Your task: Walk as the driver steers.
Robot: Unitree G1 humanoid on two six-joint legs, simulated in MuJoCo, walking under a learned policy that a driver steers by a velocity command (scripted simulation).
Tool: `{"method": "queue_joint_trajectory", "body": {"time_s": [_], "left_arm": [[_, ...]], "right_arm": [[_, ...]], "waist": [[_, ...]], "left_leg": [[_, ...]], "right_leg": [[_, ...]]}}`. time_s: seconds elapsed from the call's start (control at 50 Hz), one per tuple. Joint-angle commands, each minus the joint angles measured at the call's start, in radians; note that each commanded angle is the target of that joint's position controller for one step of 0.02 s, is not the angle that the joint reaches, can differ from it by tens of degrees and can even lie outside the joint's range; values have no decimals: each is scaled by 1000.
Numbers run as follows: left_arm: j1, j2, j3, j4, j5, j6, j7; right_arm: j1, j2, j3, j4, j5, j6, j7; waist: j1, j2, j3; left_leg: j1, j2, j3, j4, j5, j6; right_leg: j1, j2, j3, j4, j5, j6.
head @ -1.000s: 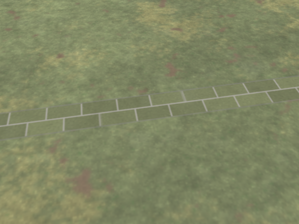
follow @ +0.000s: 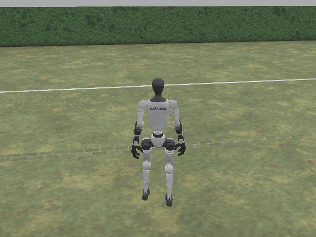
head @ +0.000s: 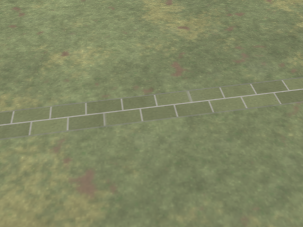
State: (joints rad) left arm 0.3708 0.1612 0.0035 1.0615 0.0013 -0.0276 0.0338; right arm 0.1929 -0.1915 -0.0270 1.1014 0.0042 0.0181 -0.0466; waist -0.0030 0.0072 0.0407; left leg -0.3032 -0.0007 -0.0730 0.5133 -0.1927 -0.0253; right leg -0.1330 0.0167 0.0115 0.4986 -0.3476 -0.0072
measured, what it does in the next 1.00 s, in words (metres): walks ahead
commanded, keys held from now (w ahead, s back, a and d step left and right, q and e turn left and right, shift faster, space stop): no key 0.46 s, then w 0.54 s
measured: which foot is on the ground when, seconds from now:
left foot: down 0.00-1.00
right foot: down 0.00-0.72, up 0.74-1.00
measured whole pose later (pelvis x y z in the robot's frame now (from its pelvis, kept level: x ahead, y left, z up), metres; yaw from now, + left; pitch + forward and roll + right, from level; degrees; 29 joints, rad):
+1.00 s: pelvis +0.16 +0.03 +0.01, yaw -1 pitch +1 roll +1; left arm 0.14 0.25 0.05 0.90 -0.02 -0.09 -0.01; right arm 0.48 -0.17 -0.01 1.08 0.00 -0.08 -0.01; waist -0.07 -0.04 -0.01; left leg 0.05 -0.05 0.04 0.18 -0.26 0.05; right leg -0.67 -0.12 0.00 0.85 -0.07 -0.03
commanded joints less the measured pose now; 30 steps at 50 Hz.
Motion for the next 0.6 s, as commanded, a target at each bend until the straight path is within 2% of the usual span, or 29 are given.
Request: {"method": "queue_joint_trajectory", "body": {"time_s": [0.02, 0.46, 0.48, 0.5, 0.52, 0.54, 0.56, 0.58, 0.6], "left_arm": [[98, 83, 13, -4, 0, -4, 2], [125, 72, 10, 11, -2, -3, 3], [145, 64, 8, 23, -2, -2, 3], [150, 79, 14, 24, -7, 1, 6], [138, 112, 24, 12, -13, 3, 10], [144, 136, 31, 2, -18, 2, 13], [163, 169, 42, -3, -25, -5, 14], [146, 206, 56, -12, -30, -14, 13], [128, 209, 60, -22, -30, -24, 12]], "right_arm": [[29, -94, -13, -23, 0, -6, -3], [57, -85, -8, -21, 2, -7, -4], [73, -71, -4, -11, 1, -6, -4], [77, -72, -6, -8, 4, -6, -4], [76, -79, -10, -10, 8, -9, -4], [52, -82, -11, -24, 8, -19, 0], [13, -68, -8, -45, 11, -36, 7], [-14, -53, -4, -63, 15, -56, 16], [-31, -52, -3, -76, 19, -75, 25]], "waist": [[1, -8, 23], [3, -9, 30], [4, -16, 7], [7, -35, 26], [11, -71, 56], [24, -101, 97], [43, -150, 134], [46, -191, 176], [43, -184, 206]], "left_leg": [[123, 13, 0, -52, 121, 42], [122, 11, 2, -47, 131, 42], [132, -4, 19, -43, 29, 41], [107, -33, 47, -15, -118, 41], [51, -63, 81, 32, -274, 45], [-24, -71, 98, 84, -340, 50], [-104, -69, 119, 168, -297, 51], [-163, -31, 118, 254, -221, 58], [-207, 8, 96, 290, -206, 71]], "right_leg": [[-163, -27, 19, -127, 104, -12], [-161, -26, 13, -125, 111, -11], [-153, -21, 10, -140, 7, -16], [-167, -23, 24, -156, -139, -34], [-182, -45, 66, -178, -297, -66], [-191, -97, 141, -225, -429, -106], [-169, -182, 256, -289, -504, -154], [-163, -280, 368, -336, -505, -204], [-158, -330, 420, -351, -454, -232]]}}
